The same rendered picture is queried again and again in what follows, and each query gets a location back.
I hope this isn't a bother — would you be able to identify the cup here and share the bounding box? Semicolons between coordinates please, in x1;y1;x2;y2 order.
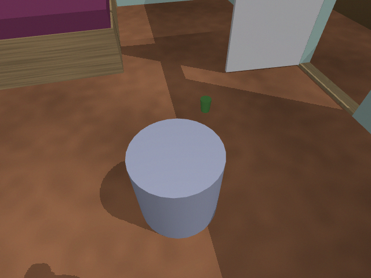
201;96;212;113

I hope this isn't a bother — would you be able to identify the bed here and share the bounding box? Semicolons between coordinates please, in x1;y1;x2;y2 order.
0;0;124;90

